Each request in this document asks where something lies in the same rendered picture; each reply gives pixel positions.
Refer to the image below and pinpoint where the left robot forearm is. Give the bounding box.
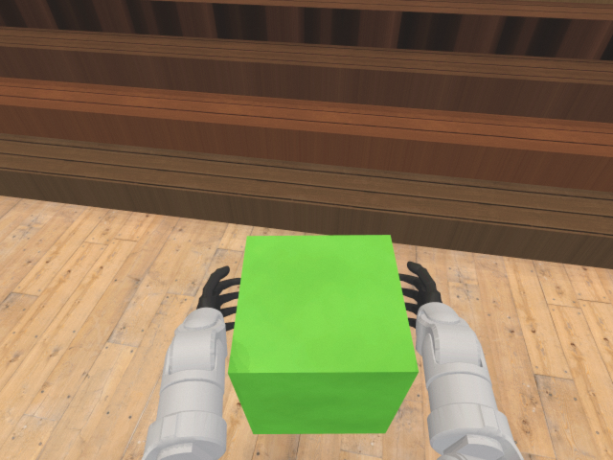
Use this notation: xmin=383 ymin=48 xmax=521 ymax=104
xmin=142 ymin=308 xmax=228 ymax=460

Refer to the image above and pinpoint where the right robot forearm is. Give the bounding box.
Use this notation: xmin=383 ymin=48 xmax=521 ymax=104
xmin=416 ymin=302 xmax=524 ymax=460

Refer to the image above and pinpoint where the robot right hand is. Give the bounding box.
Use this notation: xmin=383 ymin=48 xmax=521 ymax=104
xmin=398 ymin=262 xmax=442 ymax=328

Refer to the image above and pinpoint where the robot left hand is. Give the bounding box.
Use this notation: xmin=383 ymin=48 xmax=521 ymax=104
xmin=196 ymin=265 xmax=241 ymax=332

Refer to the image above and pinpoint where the carton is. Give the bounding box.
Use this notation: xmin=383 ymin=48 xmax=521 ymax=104
xmin=228 ymin=235 xmax=419 ymax=434

